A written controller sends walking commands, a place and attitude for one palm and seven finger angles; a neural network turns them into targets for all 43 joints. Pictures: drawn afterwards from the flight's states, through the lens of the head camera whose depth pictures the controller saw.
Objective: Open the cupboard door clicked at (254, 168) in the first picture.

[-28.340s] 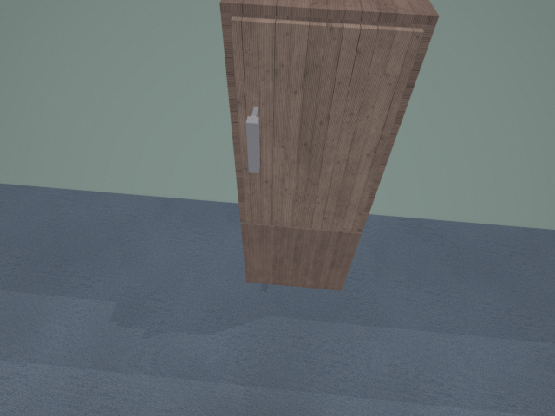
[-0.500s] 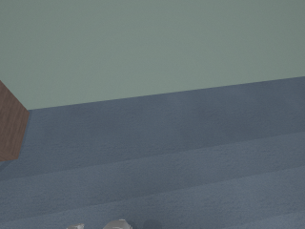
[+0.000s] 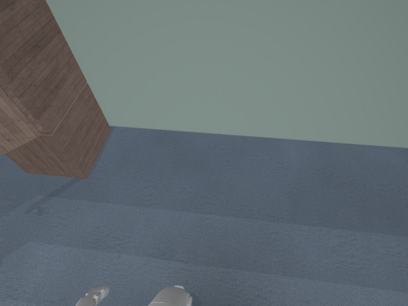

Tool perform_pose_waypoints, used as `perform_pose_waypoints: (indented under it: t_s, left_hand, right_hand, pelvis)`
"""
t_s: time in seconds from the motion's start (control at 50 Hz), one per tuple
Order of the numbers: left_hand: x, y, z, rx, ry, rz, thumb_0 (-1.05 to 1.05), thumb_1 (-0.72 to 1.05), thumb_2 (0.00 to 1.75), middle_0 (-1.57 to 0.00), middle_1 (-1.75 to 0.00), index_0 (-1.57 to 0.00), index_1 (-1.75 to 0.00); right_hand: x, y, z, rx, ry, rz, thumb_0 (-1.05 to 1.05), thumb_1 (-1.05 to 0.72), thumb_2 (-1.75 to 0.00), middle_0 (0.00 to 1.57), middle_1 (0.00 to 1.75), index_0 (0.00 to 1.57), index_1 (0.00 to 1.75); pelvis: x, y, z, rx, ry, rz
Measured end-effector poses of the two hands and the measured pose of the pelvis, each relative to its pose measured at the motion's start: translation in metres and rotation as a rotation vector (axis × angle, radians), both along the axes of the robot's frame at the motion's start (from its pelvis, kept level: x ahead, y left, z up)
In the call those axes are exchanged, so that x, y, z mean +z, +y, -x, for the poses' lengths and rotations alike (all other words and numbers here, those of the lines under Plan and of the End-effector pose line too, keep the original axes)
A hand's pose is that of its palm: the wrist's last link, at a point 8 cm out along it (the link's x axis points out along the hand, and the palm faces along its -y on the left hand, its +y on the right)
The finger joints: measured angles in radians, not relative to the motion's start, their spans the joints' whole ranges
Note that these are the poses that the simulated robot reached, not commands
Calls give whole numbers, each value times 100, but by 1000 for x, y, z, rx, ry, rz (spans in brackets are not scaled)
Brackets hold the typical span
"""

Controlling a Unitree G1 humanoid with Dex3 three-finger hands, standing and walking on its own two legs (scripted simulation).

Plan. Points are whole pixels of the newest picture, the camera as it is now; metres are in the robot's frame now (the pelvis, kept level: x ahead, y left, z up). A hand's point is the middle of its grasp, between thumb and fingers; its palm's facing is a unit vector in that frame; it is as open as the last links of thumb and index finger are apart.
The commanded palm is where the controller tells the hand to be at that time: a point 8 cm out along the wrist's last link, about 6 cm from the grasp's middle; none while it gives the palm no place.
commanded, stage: turn to face it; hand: left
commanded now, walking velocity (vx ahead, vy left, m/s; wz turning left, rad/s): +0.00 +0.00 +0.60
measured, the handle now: out of the picture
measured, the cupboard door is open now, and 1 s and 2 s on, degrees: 49 49 49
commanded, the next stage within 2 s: take the last steps up to it in 1.12 s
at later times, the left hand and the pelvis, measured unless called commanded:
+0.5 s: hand out of the picture +0.03 +0.26 -0.16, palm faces +0.31 -0.91 -0.26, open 7.4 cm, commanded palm none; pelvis +0.01 +0.02 +0.01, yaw +17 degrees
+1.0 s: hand out of the picture -0.04 +0.17 -0.17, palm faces +0.57 -0.79 -0.21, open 7.4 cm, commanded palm none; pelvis +0.03 -0.01 +0.00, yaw +35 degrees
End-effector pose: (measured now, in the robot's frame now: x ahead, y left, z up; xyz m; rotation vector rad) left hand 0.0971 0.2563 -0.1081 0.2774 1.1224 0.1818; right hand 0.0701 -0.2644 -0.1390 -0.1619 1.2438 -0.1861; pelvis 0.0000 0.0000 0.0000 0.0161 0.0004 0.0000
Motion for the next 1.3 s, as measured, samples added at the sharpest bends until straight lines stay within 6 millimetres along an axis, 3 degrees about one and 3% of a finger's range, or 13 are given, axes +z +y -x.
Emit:
perform_pose_waypoints:
  t_s: [0.16, 0.26, 0.32, 0.44, 0.56, 0.68, 0.82, 0.9, 0.96, 1.04, 1.1, 1.2, 1.3]
  left_hand:
    - [-12, -16, 48, 117, 68, 82, 1, 90, 90, -20, -30, -20, -30]
    - [-37, 2, 84, 217, 112, 125, 1, 90, 90, -20, -30, -20, -30]
    - [-48, 17, 99, 270, 152, 121, 1, 90, 90, -20, -30, -20, -30]
    - [-30, 38, 96, 329, 106, 87, 1, 91, 90, -20, -30, -20, -30]
    - [-11, 40, 81, 363, 23, 45, 1, 91, 90, -19, -30, -19, -30]
    - [-3, 20, 72, 399, -49, -2, 1, 91, 90, -19, -30, -19, -30]
    - [0, -21, 104, 498, -2, 30, 1, 91, 90, -20, -30, -20, -30]
    - [-9, -40, 127, 565, 31, 82, 1, 90, 90, -20, -30, -20, -30]
    - [-19, -49, 151, 618, 64, 121, 1, 90, 90, -20, -30, -20, -30]
    - [-42, -49, 189, 695, 120, 167, 1, 90, 90, -20, -30, -20, -30]
    - [-48, -44, 209, 736, 173, 173, 1, 90, 90, -20, -30, -20, -30]
    - [-36, -32, 216, 776, 160, 151, 1, 91, 90, -20, -30, -20, -30]
    - [-21, -27, 206, 789, 106, 119, 1, 91, 90, -19, -30, -19, -30]
  right_hand:
    - [19, 7, -45, 121, -13, 16, 1, -91, -90, 20, 30, 20, 29]
    - [21, 35, -87, 234, -82, 50, 1, -91, -90, 20, 30, 20, 29]
    - [24, 51, -101, 289, -119, 65, 1, -91, -90, 20, 30, 20, 29]
    - [32, 64, -98, 348, -86, 72, 1, -91, -90, 21, 30, 20, 29]
    - [24, 59, -89, 381, -20, 44, 1, -91, -90, 21, 30, 20, 29]
    - [3, 36, -95, 404, 35, 12, 1, -91, -90, 21, 30, 21, 30]
    - [4, 27, -127, 480, 53, 16, 1, -91, -90, 20, 30, 20, 29]
    - [14, 43, -151, 546, 35, 29, 1, -91, -90, 20, 30, 20, 29]
    - [19, 66, -171, 611, -2, 38, 1, -91, -90, 20, 30, 20, 29]
    - [20, 106, -195, 696, -95, 46, 1, -91, -90, 20, 30, 20, 29]
    - [26, 130, -200, 743, -139, 43, 1, -91, -90, 20, 30, 20, 29]
    - [31, 147, -191, 791, -129, 33, 1, -91, -90, 20, 30, 20, 29]
    - [25, 145, -179, 805, -74, 3, 1, -91, -90, 21, 30, 20, 29]
  pelvis:
    - [8, -2, -6, 102, -2, -21]
    - [-6, 14, -8, 168, -2, 5]
    - [-10, 19, -6, 201, -1, 7]
    - [3, 20, -6, 266, 9, 31]
    - [8, 9, -9, 334, 14, 42]
    - [-2, -17, -19, 414, 27, 20]
    - [5, -26, -27, 516, 0, 3]
    - [8, -25, -31, 563, 0, -13]
    - [6, -18, -30, 592, -1, -12]
    - [-7, -3, -26, 628, -4, 8]
    - [-8, 1, -22, 640, -12, 7]
    - [3, 1, -20, 675, -17, 31]
    - [8, -3, -23, 701, -13, 37]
